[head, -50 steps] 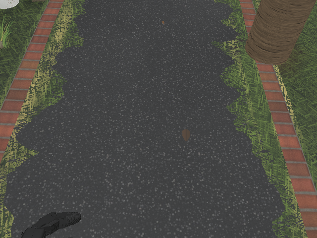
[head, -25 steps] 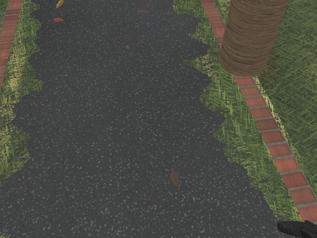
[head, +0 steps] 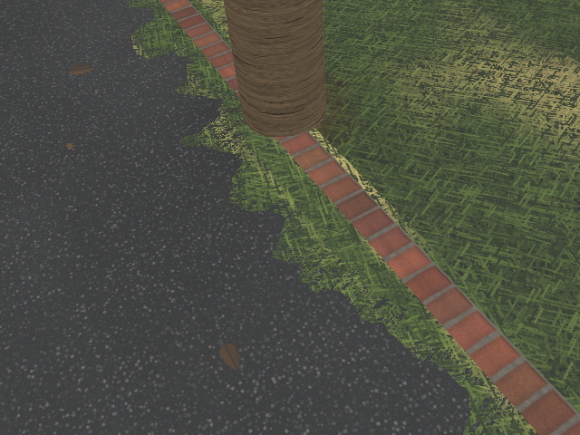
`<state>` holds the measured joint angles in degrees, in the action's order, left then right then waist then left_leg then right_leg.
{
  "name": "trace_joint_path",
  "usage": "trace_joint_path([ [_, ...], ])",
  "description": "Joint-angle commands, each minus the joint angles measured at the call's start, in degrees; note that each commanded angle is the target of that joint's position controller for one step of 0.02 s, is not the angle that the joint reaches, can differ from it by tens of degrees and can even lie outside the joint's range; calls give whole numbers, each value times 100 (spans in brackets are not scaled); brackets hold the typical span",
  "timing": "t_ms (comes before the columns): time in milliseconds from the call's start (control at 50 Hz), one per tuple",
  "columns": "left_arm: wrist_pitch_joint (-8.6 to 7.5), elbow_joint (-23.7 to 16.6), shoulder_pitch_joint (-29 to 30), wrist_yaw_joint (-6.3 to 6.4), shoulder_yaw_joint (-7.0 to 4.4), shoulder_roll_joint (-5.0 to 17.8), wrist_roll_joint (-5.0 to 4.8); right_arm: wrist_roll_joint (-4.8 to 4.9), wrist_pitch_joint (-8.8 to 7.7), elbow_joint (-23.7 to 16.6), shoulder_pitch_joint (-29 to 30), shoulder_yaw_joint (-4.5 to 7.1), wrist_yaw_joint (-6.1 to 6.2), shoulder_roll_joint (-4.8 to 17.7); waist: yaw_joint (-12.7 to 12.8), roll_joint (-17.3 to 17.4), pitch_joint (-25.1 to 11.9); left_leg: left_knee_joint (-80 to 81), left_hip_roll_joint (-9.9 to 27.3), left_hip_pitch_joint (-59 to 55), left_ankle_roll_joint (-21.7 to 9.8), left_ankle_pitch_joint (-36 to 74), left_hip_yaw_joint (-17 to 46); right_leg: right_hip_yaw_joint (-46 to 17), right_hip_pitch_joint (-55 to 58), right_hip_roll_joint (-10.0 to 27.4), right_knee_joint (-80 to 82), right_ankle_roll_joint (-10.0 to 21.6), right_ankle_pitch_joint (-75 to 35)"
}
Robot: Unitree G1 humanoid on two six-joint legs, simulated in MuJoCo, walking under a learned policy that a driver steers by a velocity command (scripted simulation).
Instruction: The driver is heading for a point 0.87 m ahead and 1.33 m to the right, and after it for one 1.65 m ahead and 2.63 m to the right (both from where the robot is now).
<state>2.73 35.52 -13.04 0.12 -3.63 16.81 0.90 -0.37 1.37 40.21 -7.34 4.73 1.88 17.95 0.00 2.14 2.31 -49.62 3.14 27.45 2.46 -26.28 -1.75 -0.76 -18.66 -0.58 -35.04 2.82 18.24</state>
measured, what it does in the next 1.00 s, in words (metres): steps on the spot, turning right: left foot, then right foot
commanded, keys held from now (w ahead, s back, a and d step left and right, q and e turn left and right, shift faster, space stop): e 0.58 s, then w+e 0.02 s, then w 0.40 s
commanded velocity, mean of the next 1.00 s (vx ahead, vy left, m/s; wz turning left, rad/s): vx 0.12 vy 0.00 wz -0.47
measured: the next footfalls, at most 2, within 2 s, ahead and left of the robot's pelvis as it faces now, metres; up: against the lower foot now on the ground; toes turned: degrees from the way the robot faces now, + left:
left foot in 0.42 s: +0.08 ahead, +0.12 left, +0.00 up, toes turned -20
right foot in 0.82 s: -0.01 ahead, -0.13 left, +0.00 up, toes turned -26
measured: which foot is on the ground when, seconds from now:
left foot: up 0.00-0.40, down 0.42-0.82, up 0.84-1.00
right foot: down 0.00-0.42, up 0.44-0.80, down 0.82-1.00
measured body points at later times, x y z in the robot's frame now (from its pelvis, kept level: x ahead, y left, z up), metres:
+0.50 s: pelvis +0.01 +0.02 +0.01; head +0.04 +0.03 +0.46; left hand +0.25 +0.26 -0.08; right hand +0.09 -0.29 -0.08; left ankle +0.04 +0.13 -0.73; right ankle -0.03 -0.09 -0.68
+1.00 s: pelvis +0.05 -0.06 +0.02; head +0.05 -0.09 +0.47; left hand +0.23 +0.15 -0.08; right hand +0.03 -0.36 -0.10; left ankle +0.14 +0.07 -0.65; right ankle -0.05 -0.11 -0.73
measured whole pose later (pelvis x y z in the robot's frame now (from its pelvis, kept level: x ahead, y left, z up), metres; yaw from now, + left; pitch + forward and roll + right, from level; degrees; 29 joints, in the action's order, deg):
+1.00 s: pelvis +0.05 -0.06 +0.02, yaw -27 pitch +1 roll +1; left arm -3.1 39.2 -21.6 -0.6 -1.8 14.3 -0.1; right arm 1.0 -3.5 43.3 -13.5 4.0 -2.0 18.5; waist 1.0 2.7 -0.5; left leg -58.8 4.6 31.8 -0.7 -14.0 -0.7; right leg -0.5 -5.3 -1.6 -19.7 3.0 15.9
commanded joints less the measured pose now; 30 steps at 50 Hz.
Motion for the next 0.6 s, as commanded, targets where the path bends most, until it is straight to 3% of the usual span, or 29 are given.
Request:
trace_joint_path([
  [20, -252, -452, 192, 65, -319, 1110, -13, -8, -88, -479, 318, 203, 83, 585, 14, -975, -434, -1531, -138, 1340, 14, 0, 617, -2125, 942, 1505, 1710, 1071, -1647],
  [40, -247, -483, 369, 89, -257, 957, -118, -61, -65, -411, 210, 221, 110, 615, -38, -1006, -472, -1546, -140, 1277, 77, 280, 610, -1950, 940, 1378, 1635, 947, -1914],
  [100, -197, -476, 284, 169, -189, 840, -90, -6, -105, -380, 118, 189, 52, 463, -74, -950, -748, -1608, -314, 893, 215, 697, 540, -1726, 1005, 1131, 1474, 969, -2649],
  [180, -141, -427, 68, 235, -263, 997, -130, 35, -148, -465, 442, 101, 5, 303, 117, -1013, -746, -296, -400, 767, 285, 775, 615, -1992, 1373, 1063, 1322, 970, -2412],
  [280, -69, -489, 187, 178, -324, 1118, -127, 96, -219, -466, 456, 101, -99, 361, 172, -1147, -705, 706, -569, -30, 206, 434, 688, -2622, 1025, 1046, 1241, 1062, -2245],
  [340, -36, -510, 322, 141, -338, 1115, -182, 123, -287, -450, 325, 119, -166, 396, 127, -1189, -769, 1385, -633, -426, 113, 438, 721, -2991, 1111, 960, 1092, 1011, -2611],
  [380, -8, -543, 537, 156, -332, 1074, -269, 112, -333, -354, 30, 148, -202, 393, -96, -1125, -822, 2505, -628, -1066, -12, 1171, 628, -3007, 983, 731, 873, 789, -2504],
  [400, 0, -562, 549, 179, -309, 980, -291, 77, -342, -286, -148, 192, -192, 493, -154, -992, -869, 2997, -370, -1678, -131, 1885, 687, -2872, 620, 518, 683, 548, -1907],
  [420, -6, -554, 283, 175, -239, 708, -216, -18, -311, -326, -247, 263, -158, 832, -10, -96, -1062, 3056, 669, -2443, -530, 2504, 1529, -2288, -104, 62, -227, 214, -302],
  [440, -56, -679, 175, 176, -262, 726, -256, -168, -262, -304, -136, 329, -163, 1209, 201, 1454, -677, 3213, 1707, -2442, -1510, 3721, 2871, -1133, -1359, -890, -1196, -164, 1749],
  [460, -104, -537, 41, 179, -425, 1234, -133, -176, -291, -434, 27, 263, -147, 892, 128, 1035, -626, 3226, 2132, -2145, -1976, 3825, 3002, -1040, -1501, -468, -2615, -467, 1908],
  [480, -87, -391, -27, 158, -514, 1401, -187, -132, -292, -518, 295, 168, -105, 594, 222, 647, -548, 3152, 1800, -1958, -1787, 3601, 2408, -973, -1465, -338, -3143, -565, 1505],
  [500, -26, -253, -114, 169, -512, 1262, -200, -71, -271, -559, 499, 132, -74, 469, 287, 461, -442, 3084, 1376, -1901, -1504, 3237, 1873, -891, -1486, -289, -3378, -676, 1157],
  [520, 29, -227, -117, 174, -480, 1117, -188, 15, -259, -561, 536, 101, -43, 399, 220, 478, -361, 3055, 1207, -1974, -1409, 3192, 1589, -842, -1666, -274, -3623, -767, 850],
  [580, 43, -393, 215, 125, -350, 753, -260, -36, -171, -489, 227, 93, 36, 478, -23, 627, -321, 3118, 1009, -2208, -1476, 3458, 992, -399, -1794, -136, -3248, -917, 487],
  [600, 30, -471, 377, 112, -312, 701, -264, -40, -145, -435, -22, 120, 59, 541, -187, 663, -435, 3238, 1082, -2506, -1513, 2864, 1003, -297, -1930, -23, -2932, -931, 398],
])
Velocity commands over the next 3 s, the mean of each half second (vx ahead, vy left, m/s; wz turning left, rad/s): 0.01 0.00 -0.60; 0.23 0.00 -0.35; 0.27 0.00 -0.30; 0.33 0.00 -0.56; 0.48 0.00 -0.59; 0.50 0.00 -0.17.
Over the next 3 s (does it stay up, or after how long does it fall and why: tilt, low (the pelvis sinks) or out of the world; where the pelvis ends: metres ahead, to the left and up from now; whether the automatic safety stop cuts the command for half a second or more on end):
stays up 0.54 -0.76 0.02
